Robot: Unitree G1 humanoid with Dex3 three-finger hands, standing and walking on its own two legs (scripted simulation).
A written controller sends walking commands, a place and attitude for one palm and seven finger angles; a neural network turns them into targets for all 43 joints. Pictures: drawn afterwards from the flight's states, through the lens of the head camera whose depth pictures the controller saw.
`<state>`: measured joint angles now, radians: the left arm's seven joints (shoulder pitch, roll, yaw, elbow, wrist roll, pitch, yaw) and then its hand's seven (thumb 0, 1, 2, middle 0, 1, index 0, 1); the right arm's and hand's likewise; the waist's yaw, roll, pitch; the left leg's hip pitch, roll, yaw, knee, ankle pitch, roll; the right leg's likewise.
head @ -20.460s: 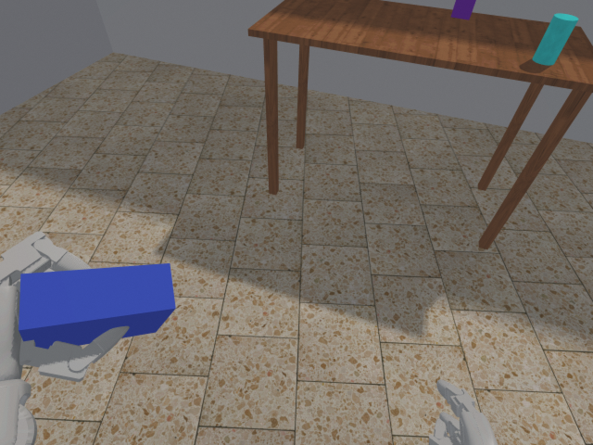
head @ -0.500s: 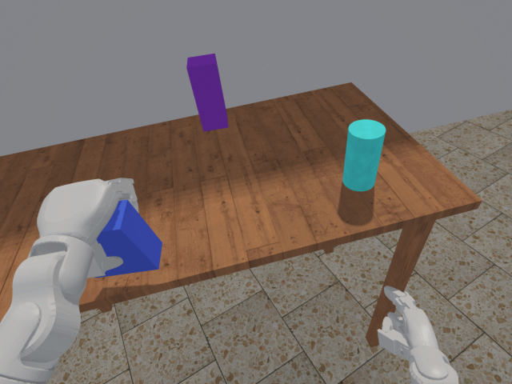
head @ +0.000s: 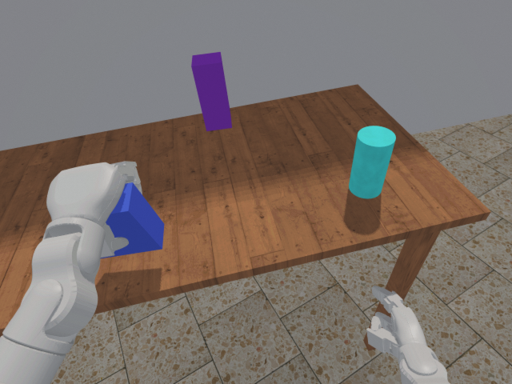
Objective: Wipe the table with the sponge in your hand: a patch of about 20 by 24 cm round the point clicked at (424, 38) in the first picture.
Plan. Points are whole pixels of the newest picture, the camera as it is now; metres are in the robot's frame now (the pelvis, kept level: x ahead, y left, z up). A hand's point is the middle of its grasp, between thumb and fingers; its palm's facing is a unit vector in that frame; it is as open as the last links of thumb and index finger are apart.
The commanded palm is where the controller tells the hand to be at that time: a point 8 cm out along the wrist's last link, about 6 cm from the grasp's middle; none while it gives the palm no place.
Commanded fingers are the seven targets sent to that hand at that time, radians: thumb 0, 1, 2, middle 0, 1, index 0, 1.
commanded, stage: move the sponge above the wiping area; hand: left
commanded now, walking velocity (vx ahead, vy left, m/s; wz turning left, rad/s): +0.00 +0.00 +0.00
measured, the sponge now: (121, 229) +0.27 +0.27 +0.12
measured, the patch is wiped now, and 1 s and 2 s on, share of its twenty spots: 0.00 0.00 0.00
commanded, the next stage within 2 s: none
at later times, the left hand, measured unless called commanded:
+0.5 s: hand (108, 205) +0.29 +0.28 +0.16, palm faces +0.12 -0.04 -0.99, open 9.0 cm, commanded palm +0.25 +0.28 +0.22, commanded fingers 0.00 0.10 1.30 -1.20 -1.60 -1.20 -1.60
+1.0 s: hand (100, 212) +0.28 +0.30 +0.15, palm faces +0.09 -0.04 -0.99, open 9.0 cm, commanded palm +0.25 +0.29 +0.21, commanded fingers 0.00 0.10 1.30 -1.20 -1.60 -1.20 -1.60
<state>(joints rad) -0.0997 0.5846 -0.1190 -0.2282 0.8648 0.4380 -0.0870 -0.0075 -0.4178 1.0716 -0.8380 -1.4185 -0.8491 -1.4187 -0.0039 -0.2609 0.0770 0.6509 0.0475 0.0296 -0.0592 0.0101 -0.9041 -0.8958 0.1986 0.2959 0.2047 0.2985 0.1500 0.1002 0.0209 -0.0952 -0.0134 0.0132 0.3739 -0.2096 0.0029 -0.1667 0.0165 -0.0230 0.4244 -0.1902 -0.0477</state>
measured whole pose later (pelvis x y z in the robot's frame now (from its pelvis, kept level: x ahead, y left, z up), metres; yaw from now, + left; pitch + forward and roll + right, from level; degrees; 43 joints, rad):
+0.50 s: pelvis +0.02 -0.01 +0.00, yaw +0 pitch -2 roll +1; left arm -0.05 0.60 -0.01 -0.18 0.84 0.40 -0.10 -0.01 -0.42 1.07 -0.84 -1.42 -0.85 -1.42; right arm 0.04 -0.28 0.05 0.65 0.05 0.03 -0.05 0.01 -0.91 -0.90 0.20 0.30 0.20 0.30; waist 0.13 0.11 0.00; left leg -0.10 0.01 0.00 0.39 -0.24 -0.01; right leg -0.17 0.04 -0.03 0.42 -0.22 -0.06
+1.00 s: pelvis +0.01 +0.00 +0.00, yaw +1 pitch -3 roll +1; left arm -0.11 0.58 -0.03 -0.05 0.85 0.39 -0.09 -0.01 -0.42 1.07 -0.83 -1.42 -0.85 -1.42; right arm 0.04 -0.28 0.05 0.66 0.06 0.03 -0.06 0.01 -0.90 -0.90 0.20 0.30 0.20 0.30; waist 0.12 0.11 0.00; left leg -0.11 -0.01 0.00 0.39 -0.22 0.00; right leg -0.17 0.02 -0.04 0.42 -0.20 -0.05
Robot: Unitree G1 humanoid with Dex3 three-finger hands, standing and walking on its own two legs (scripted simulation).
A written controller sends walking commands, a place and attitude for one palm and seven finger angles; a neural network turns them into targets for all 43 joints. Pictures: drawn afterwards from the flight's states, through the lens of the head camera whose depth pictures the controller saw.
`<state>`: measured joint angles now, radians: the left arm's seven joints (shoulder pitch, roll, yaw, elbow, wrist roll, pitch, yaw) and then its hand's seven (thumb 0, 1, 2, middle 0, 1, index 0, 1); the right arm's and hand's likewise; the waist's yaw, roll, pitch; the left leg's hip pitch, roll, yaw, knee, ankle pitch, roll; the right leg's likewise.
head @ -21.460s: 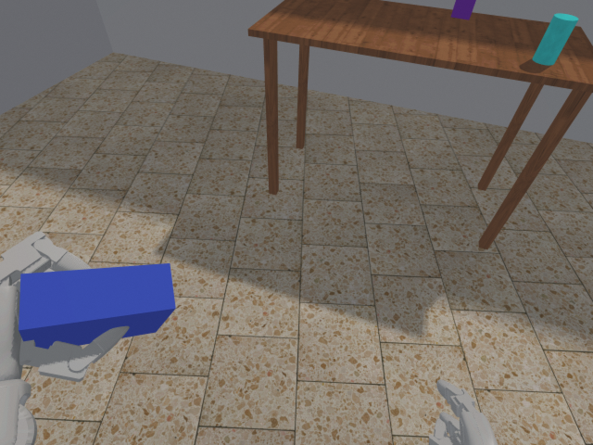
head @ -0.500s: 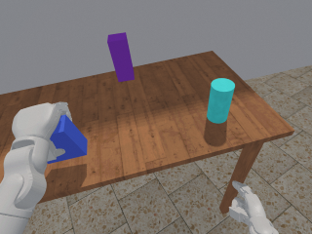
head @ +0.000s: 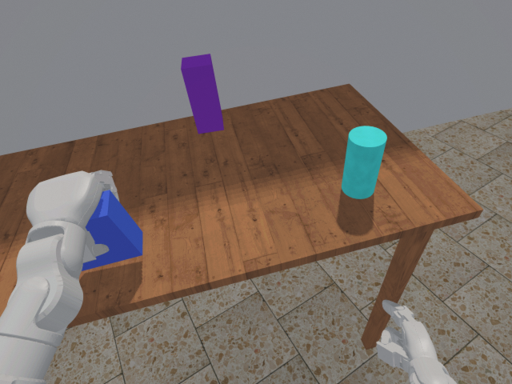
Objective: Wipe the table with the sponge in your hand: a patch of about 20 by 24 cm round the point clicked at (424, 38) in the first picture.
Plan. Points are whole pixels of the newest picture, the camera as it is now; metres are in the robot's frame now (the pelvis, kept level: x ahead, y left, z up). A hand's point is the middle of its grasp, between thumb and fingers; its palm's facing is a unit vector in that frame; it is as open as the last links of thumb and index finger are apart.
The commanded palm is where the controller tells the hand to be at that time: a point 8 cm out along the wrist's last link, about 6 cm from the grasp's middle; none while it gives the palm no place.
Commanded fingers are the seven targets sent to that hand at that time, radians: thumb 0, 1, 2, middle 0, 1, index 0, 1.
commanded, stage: move the sponge above the wiping area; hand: left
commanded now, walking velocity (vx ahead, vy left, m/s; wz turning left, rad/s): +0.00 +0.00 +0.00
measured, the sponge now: (100, 239) +0.28 +0.31 +0.10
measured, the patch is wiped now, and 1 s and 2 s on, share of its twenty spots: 0.00 0.00 0.00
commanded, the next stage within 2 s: none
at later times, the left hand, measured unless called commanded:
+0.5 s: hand (88, 217) +0.28 +0.30 +0.15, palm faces +0.07 -0.06 -1.00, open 9.0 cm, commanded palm +0.24 +0.29 +0.22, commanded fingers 0.00 0.10 1.30 -1.20 -1.60 -1.20 -1.60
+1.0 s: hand (93, 229) +0.26 +0.29 +0.14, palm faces +0.03 -0.08 -1.00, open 9.0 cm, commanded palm +0.23 +0.29 +0.22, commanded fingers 0.00 0.10 1.30 -1.20 -1.60 -1.20 -1.60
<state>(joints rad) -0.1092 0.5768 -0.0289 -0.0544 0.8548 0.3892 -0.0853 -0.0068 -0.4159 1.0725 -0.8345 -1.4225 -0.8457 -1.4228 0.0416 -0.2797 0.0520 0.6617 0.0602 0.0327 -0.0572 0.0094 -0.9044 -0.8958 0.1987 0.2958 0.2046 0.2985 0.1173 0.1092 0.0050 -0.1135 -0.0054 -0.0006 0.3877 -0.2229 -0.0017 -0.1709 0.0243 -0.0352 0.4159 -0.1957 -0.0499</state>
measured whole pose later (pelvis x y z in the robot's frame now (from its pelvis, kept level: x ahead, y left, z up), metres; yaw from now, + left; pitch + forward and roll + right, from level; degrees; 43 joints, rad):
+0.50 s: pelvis +0.00 +0.01 +0.00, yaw +0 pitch -2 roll +1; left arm -0.12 0.57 -0.05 -0.09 0.86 0.46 -0.13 -0.01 -0.42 1.07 -0.83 -1.42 -0.84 -1.42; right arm 0.03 -0.29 0.06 0.65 0.06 0.04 -0.04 0.01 -0.90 -0.90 0.20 0.30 0.20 0.30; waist 0.12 0.12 0.00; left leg -0.12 -0.02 0.00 0.38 -0.22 0.01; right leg -0.18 0.02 -0.03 0.41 -0.19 -0.04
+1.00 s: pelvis +0.00 +0.01 +0.00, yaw +0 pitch -3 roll +1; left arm -0.04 0.57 -0.07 -0.20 0.85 0.45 -0.17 -0.01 -0.42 1.07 -0.83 -1.42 -0.84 -1.42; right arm 0.02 -0.28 0.06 0.63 0.06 0.05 -0.04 0.01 -0.90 -0.90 0.20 0.30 0.20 0.30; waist 0.13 0.12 0.00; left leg -0.12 -0.02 0.00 0.39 -0.22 0.01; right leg -0.18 0.01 -0.03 0.42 -0.20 -0.04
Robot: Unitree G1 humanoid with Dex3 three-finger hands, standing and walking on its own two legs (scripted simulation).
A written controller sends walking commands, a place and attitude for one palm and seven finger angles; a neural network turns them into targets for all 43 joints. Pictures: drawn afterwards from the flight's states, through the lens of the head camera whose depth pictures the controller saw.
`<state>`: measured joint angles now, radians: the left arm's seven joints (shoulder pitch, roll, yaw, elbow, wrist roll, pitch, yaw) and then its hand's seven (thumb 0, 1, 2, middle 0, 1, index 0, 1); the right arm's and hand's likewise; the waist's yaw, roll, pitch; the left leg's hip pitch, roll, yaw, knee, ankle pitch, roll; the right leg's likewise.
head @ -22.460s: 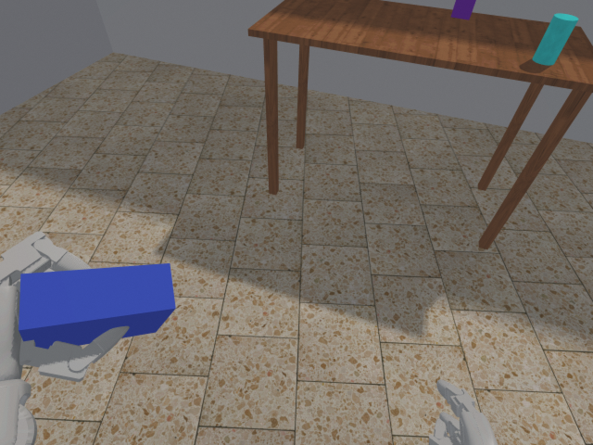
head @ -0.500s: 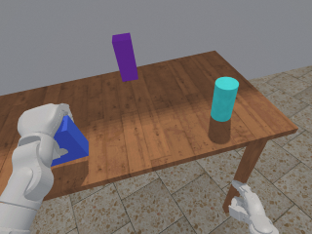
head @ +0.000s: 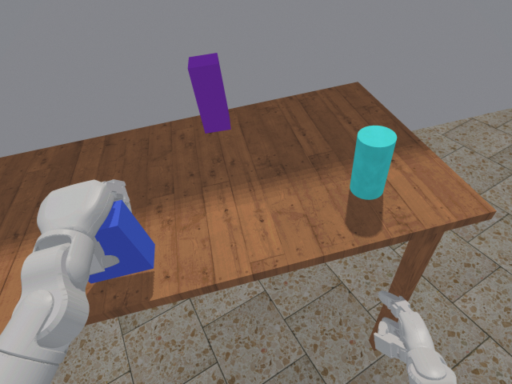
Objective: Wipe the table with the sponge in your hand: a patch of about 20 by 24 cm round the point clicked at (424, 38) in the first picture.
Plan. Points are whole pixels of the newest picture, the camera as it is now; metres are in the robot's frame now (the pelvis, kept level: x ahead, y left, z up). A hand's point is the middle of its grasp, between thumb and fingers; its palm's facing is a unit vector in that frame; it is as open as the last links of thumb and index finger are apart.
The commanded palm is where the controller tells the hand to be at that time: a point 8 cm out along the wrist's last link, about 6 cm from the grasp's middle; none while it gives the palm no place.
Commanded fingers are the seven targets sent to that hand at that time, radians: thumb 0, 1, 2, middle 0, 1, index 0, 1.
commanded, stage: move the sponge above the wiping area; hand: left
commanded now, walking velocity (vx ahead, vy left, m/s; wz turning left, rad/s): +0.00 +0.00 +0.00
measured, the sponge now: (112, 250) +0.26 +0.28 +0.09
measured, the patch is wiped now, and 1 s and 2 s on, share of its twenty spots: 0.00 0.00 0.00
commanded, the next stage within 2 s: lower the sponge onto the table in 1.76 s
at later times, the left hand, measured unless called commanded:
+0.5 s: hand (114, 224) +0.27 +0.26 +0.14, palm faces +0.02 -0.05 -1.00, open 9.0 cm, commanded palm +0.24 +0.28 +0.23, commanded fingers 0.00 0.10 1.30 -1.20 -1.60 -1.20 -1.60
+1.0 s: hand (102, 224) +0.26 +0.27 +0.15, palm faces +0.10 -0.05 -0.99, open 9.0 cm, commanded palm +0.23 +0.29 +0.23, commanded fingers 0.00 0.10 1.30 -1.20 -1.60 -1.20 -1.60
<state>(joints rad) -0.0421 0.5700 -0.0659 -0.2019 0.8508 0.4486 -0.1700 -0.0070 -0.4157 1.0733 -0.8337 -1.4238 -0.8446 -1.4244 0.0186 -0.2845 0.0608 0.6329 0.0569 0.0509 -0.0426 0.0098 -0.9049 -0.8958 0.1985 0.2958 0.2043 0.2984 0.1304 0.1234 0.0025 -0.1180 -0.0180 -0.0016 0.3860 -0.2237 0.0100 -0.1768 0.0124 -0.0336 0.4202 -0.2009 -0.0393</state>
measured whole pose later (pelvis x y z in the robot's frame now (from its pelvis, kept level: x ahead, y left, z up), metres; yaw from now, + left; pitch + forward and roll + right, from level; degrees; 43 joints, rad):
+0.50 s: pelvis +0.00 -0.01 +0.00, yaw -1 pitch -3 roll +1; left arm -0.08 0.59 -0.07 -0.14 0.85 0.35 -0.17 -0.01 -0.42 1.07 -0.83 -1.42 -0.85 -1.42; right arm 0.05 -0.29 0.06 0.64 0.05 0.03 -0.06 0.01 -0.91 -0.90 0.20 0.30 0.20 0.30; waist 0.11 0.11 0.01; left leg -0.12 -0.01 0.00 0.39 -0.22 0.00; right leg -0.18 0.02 -0.03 0.43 -0.20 -0.05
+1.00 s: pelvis +0.00 +0.00 +0.00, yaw +0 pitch -4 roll +0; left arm -0.04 0.61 -0.04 -0.21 0.83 0.28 -0.11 -0.01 -0.42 1.07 -0.84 -1.42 -0.85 -1.42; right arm 0.05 -0.27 0.05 0.63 0.05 0.02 -0.06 0.01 -0.91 -0.90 0.20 0.30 0.20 0.30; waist 0.14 0.10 0.01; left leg -0.10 -0.01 0.00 0.40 -0.23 0.01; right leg -0.15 0.02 -0.03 0.41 -0.20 -0.04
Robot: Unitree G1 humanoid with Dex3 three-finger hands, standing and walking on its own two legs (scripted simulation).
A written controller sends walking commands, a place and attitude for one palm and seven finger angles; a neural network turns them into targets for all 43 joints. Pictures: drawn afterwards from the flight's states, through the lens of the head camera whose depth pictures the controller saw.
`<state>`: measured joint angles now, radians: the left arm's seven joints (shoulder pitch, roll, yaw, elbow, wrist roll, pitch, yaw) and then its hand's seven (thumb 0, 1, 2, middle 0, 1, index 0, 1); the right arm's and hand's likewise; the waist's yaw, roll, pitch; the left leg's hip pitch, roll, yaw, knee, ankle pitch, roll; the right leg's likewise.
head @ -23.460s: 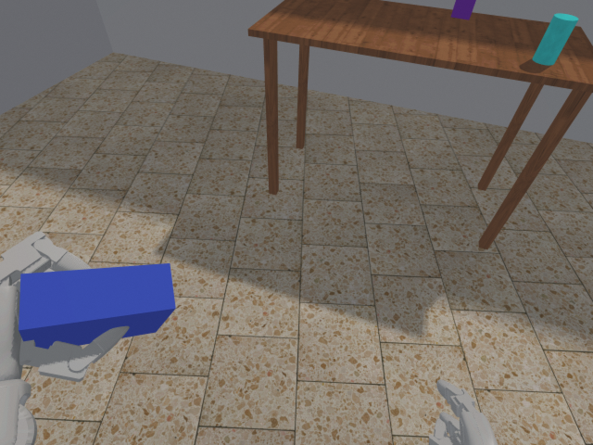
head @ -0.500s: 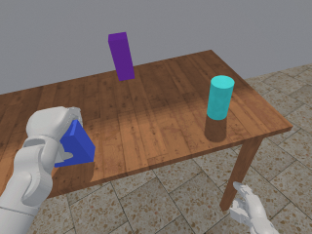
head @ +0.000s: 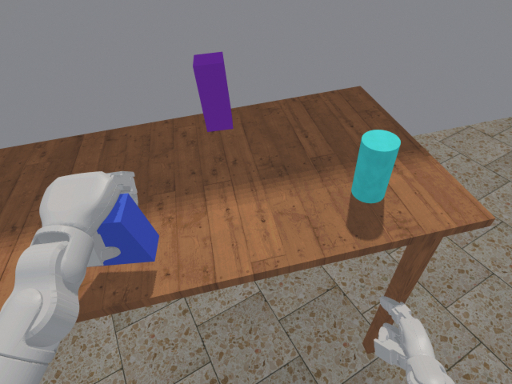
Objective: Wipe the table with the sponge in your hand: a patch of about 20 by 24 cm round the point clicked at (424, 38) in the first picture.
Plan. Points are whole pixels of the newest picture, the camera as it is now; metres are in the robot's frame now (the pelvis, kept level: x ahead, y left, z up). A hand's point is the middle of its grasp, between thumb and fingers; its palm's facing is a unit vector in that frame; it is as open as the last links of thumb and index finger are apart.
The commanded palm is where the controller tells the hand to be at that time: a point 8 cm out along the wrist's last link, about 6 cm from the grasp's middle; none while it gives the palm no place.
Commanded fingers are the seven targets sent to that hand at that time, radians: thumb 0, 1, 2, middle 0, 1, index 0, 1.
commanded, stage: move the sponge above the wiping area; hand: left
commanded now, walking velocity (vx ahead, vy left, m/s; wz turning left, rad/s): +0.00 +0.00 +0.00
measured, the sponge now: (115, 239) +0.26 +0.28 +0.10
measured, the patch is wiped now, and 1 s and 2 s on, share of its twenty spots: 0.00 0.00 0.00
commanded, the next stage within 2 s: lower the sponge onto the table in 0.76 s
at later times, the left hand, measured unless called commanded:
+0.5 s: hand (98, 199) +0.28 +0.28 +0.18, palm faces +0.21 -0.04 -0.98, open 9.0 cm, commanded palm +0.23 +0.29 +0.23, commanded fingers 0.00 0.10 1.30 -1.20 -1.60 -1.20 -1.60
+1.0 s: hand (83, 195) +0.28 +0.31 +0.18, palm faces +0.19 -0.03 -0.98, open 9.0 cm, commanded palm +0.23 +0.29 +0.23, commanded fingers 0.00 0.10 1.30 -1.20 -1.60 -1.20 -1.60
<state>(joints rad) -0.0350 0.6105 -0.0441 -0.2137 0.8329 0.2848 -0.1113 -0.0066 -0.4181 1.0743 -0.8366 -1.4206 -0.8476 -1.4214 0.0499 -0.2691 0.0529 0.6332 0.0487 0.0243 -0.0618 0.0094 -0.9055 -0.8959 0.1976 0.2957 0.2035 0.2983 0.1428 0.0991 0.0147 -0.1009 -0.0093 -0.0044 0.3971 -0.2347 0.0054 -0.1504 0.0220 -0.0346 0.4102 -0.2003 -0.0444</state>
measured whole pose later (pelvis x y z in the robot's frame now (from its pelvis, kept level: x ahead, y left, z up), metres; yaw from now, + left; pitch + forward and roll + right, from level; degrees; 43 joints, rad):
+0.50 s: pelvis +0.00 +0.00 +0.00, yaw -1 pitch -4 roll +0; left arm -0.12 0.60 -0.04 -0.17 0.84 0.39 -0.07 -0.01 -0.42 1.07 -0.84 -1.42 -0.85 -1.42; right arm 0.04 -0.26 0.07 0.65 0.06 0.05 -0.04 0.01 -0.90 -0.90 0.20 0.30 0.20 0.30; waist 0.14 0.09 0.00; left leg -0.08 -0.01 0.01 0.37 -0.22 0.01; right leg -0.14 0.02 -0.02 0.39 -0.19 -0.04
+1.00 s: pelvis +0.00 -0.01 +0.00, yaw +0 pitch -3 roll +0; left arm -0.15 0.63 0.02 -0.07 0.82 0.42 -0.08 -0.01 -0.42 1.08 -0.84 -1.42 -0.85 -1.42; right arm 0.03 -0.27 0.06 0.66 0.07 0.06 -0.04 0.01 -0.90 -0.90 0.20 0.30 0.20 0.30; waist 0.12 0.10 0.01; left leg -0.10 0.00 0.00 0.38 -0.23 -0.01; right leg -0.15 0.04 -0.03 0.40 -0.19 -0.05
